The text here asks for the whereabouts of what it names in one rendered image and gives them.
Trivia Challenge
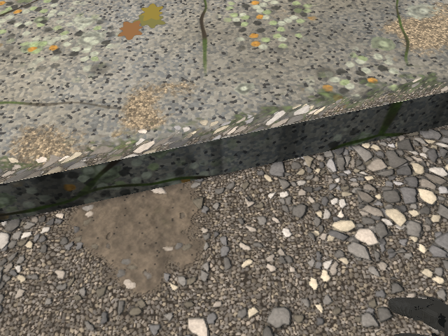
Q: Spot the right robot hand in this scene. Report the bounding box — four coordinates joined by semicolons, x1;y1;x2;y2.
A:
388;297;448;336

